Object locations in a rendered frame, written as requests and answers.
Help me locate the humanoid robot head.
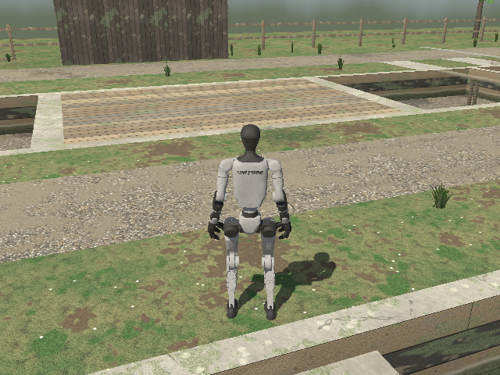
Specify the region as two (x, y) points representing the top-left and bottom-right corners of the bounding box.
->
(237, 124), (264, 163)

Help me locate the left robot upper arm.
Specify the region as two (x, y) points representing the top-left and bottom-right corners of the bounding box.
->
(216, 158), (234, 202)

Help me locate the right robot hand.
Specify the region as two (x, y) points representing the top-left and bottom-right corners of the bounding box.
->
(276, 221), (291, 239)

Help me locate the left robot hand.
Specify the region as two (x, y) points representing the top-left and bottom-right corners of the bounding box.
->
(208, 222), (223, 240)

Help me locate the left robot thigh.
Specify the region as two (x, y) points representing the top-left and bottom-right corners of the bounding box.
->
(223, 217), (239, 269)

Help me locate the left robot forearm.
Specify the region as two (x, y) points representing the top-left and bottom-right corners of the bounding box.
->
(209, 191), (223, 224)

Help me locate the right robot forearm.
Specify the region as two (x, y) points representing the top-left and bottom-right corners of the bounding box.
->
(276, 191), (290, 223)

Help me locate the right robot upper arm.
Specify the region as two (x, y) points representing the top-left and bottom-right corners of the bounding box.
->
(266, 159), (284, 202)

